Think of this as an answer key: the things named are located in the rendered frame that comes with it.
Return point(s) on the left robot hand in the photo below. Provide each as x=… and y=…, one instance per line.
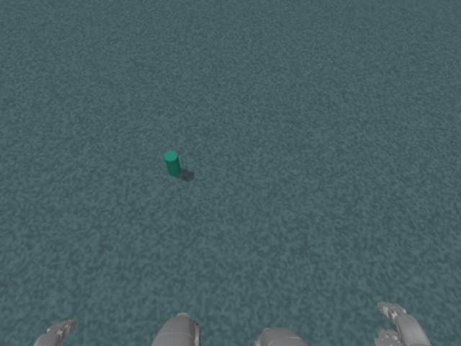
x=56, y=333

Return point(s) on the right robot hand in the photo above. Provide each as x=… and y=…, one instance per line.
x=409, y=331

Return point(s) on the can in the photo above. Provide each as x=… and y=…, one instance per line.
x=172, y=163

